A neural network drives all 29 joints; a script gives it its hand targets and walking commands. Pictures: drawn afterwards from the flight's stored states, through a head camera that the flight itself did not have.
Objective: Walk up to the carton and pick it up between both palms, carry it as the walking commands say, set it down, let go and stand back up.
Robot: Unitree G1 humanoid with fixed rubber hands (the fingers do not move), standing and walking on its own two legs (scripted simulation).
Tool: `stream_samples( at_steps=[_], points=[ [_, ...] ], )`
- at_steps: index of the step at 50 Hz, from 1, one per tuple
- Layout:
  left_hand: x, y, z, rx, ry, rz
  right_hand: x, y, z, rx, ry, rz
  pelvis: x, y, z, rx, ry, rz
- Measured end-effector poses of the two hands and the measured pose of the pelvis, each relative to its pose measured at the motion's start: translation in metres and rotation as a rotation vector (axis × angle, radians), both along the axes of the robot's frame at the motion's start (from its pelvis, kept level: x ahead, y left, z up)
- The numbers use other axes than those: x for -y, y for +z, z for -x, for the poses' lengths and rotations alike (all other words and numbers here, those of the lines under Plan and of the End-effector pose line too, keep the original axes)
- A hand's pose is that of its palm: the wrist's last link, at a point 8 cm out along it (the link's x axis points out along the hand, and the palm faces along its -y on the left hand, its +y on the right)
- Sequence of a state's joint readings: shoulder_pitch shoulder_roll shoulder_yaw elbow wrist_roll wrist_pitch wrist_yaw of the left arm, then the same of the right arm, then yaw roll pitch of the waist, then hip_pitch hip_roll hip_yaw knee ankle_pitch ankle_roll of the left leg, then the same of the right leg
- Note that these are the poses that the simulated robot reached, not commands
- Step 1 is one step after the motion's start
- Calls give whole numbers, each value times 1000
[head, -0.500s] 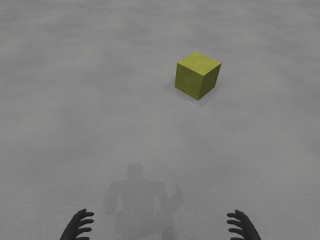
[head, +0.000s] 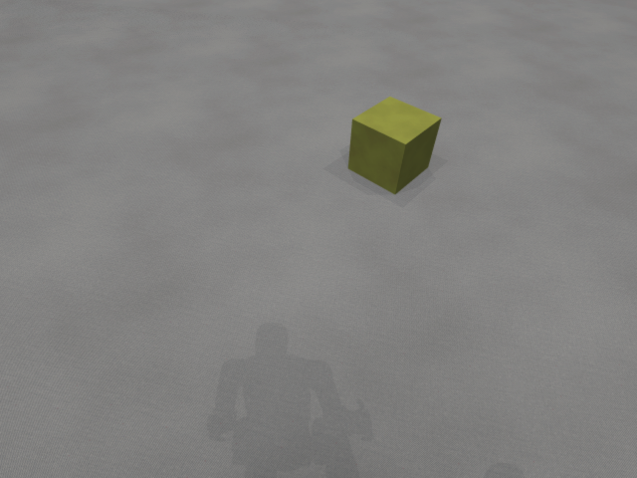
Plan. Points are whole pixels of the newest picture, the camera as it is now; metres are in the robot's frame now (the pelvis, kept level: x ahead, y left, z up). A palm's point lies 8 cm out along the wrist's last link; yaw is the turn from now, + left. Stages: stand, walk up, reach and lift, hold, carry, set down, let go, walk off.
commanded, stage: stand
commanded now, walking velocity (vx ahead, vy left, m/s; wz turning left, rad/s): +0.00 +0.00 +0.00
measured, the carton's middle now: (392, 144) +1.68 -0.37 -0.62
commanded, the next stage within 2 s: walk up in 1.04 s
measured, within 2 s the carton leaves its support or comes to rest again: neither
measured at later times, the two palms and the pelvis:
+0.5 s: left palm out of the picture +0.00 +0.21 -0.12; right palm out of the picture +0.00 -0.23 -0.13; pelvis -0.03 -0.01 +0.01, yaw +0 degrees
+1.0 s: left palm out of the picture -0.02 +0.21 -0.13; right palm out of the picture -0.05 -0.21 -0.14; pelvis -0.03 +0.00 +0.01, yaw +0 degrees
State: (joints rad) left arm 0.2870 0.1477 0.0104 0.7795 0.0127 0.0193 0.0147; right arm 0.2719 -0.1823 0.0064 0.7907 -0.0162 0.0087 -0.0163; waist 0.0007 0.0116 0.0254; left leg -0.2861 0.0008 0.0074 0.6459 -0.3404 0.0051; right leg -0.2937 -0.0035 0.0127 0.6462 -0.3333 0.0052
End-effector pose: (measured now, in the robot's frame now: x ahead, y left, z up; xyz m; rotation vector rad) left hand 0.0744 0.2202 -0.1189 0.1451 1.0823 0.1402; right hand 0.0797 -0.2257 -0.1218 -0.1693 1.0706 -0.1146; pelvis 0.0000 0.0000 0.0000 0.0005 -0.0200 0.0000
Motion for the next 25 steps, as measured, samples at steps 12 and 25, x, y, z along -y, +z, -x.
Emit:
stream_samples(
  at_steps=[12,25],
  points=[
    [-4,0,36,-60,36,-24,5,-5,34,-87,-10,0,5,5,17,9,6,-2],
    [8,-4,79,-165,64,3,5,-11,83,-202,-58,-17,8,10,29,13,2,-3]
  ],
)
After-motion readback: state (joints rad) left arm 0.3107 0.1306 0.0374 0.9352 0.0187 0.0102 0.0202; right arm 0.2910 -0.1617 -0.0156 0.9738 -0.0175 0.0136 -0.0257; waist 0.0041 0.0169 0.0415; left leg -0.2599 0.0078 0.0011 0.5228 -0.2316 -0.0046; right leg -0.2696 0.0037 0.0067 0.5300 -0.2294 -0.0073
